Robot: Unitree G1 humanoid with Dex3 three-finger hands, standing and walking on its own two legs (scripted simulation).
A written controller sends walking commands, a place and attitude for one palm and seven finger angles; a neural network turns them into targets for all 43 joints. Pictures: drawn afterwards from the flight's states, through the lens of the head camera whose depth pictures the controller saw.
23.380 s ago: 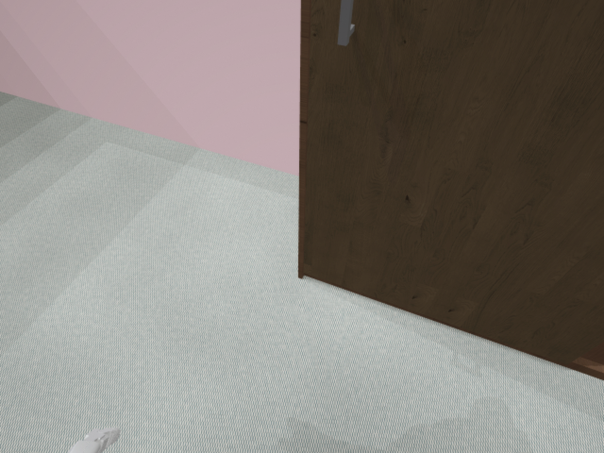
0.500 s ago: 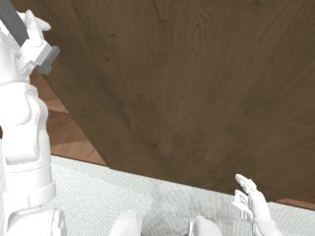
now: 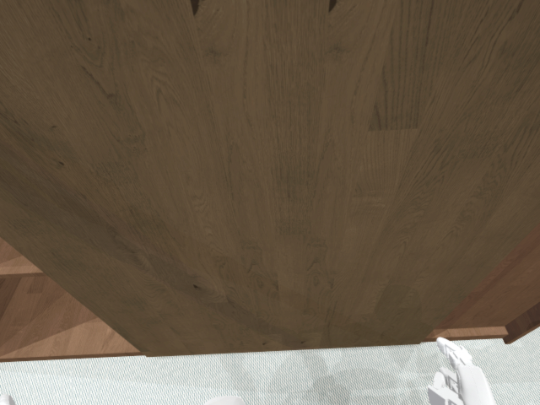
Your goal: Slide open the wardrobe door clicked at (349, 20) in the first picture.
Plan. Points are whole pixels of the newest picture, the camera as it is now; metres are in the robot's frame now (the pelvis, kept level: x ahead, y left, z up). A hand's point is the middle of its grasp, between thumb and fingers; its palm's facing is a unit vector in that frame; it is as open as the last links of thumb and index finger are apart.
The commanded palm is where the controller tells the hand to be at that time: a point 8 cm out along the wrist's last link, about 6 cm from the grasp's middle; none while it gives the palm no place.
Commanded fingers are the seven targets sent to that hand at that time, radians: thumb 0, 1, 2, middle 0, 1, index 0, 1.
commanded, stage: stop walking and hold the door there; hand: left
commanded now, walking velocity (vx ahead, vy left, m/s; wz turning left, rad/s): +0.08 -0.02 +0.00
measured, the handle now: out of the picture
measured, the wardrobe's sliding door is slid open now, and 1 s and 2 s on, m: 0.60 0.60 0.60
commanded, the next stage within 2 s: none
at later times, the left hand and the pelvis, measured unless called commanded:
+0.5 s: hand out of the picture +0.31 +0.37 +0.26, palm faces +0.70 -0.69 -0.17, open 5.8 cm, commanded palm +0.27 +0.39 +0.22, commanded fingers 0.00 0.90 0.90 -0.45 -1.40 -0.45 -1.40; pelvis -0.04 -0.01 +0.00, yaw -4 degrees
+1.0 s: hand out of the picture +0.31 +0.38 +0.25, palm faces +0.61 -0.76 -0.24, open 5.7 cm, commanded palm +0.27 +0.40 +0.22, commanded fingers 0.00 0.90 0.90 -0.45 -1.40 -0.45 -1.40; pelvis -0.05 +0.05 -0.01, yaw -1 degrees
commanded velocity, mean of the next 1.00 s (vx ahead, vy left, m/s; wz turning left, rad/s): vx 0.01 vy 0.11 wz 0.06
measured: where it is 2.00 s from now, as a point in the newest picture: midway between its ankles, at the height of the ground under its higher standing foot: outside the picture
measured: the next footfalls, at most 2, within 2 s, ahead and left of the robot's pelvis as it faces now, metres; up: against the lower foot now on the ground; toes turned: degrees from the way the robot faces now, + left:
left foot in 0.06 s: +0.07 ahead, +0.11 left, +0.00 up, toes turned +3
right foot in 0.28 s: +0.02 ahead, -0.13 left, +0.00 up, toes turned -6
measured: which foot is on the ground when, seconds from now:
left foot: up 0.00-0.04, down 0.06-1.00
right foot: down 0.00-0.08, up 0.10-0.26, down 0.28-0.96, up 0.98-1.00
